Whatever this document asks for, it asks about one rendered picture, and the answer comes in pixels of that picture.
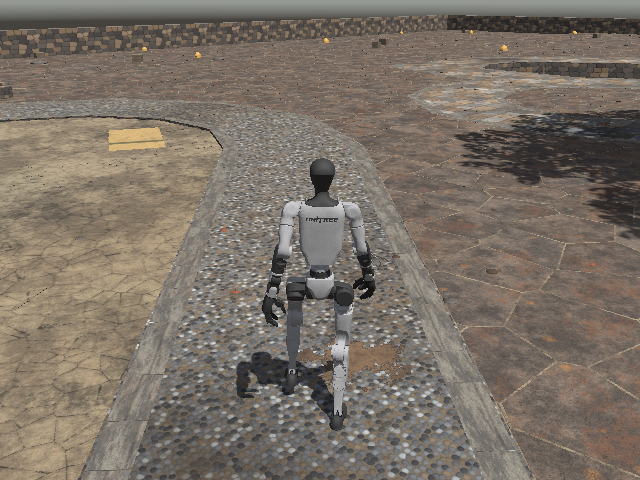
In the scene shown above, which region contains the right robot hand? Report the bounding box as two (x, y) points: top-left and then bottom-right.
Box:
(353, 277), (376, 300)

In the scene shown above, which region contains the humanoid robot head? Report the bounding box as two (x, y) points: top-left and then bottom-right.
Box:
(305, 158), (339, 207)

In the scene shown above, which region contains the robot right upper arm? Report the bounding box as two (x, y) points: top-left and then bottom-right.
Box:
(342, 202), (368, 256)

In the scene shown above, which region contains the left robot foot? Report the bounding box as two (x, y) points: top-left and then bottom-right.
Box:
(284, 368), (298, 387)

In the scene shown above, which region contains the left robot forearm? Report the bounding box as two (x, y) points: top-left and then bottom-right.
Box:
(265, 244), (287, 298)

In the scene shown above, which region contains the left robot hand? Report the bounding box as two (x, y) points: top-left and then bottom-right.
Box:
(262, 295), (286, 327)

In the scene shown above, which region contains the robot left upper arm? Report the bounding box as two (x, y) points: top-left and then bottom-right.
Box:
(277, 201), (301, 259)

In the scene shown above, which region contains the right robot forearm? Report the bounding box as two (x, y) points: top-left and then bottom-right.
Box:
(357, 241), (375, 281)

